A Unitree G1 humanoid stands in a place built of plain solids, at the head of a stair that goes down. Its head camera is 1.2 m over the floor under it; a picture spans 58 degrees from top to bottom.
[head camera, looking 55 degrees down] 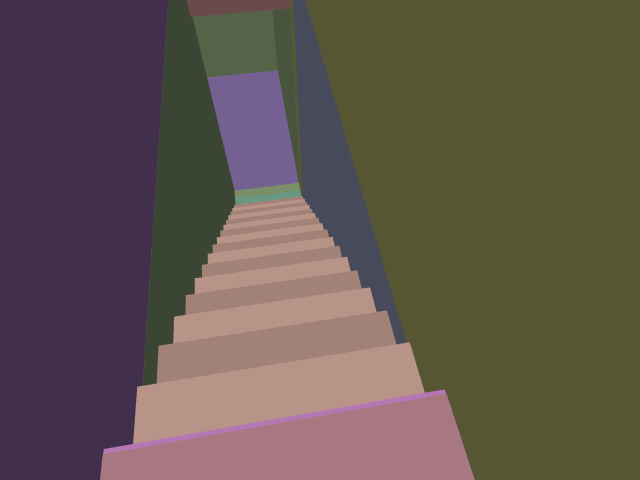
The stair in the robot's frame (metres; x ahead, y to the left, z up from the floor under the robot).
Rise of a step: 0.20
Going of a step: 0.21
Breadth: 0.90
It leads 10 degrees to the left of straight ahead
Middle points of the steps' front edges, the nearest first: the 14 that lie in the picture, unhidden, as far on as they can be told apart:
0.27 0.10 0.00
0.48 0.14 -0.19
0.70 0.17 -0.39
0.91 0.21 -0.59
1.12 0.25 -0.78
1.33 0.28 -0.98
1.54 0.32 -1.17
1.76 0.35 -1.37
1.97 0.39 -1.57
2.18 0.42 -1.76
2.39 0.46 -1.96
2.60 0.49 -2.15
2.82 0.53 -2.35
3.03 0.57 -2.55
